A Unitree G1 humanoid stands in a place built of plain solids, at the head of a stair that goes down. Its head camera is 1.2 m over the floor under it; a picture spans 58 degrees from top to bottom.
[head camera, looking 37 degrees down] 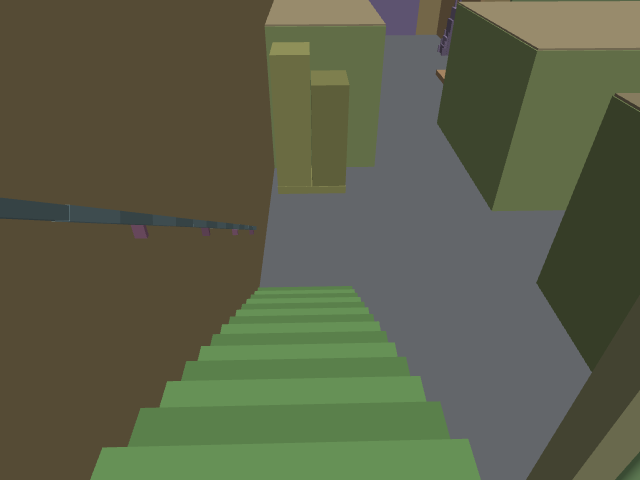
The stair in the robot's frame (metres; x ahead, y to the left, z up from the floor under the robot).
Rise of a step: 0.18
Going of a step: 0.25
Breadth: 1.20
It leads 1 degrees to the left of straight ahead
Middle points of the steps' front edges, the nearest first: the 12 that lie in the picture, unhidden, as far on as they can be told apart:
0.73 0.11 -0.18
0.99 0.11 -0.37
1.24 0.12 -0.55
1.50 0.13 -0.74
1.75 0.13 -0.92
2.00 0.14 -1.11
2.26 0.15 -1.29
2.51 0.15 -1.48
2.77 0.16 -1.66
3.02 0.16 -1.85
3.28 0.17 -2.03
3.53 0.18 -2.22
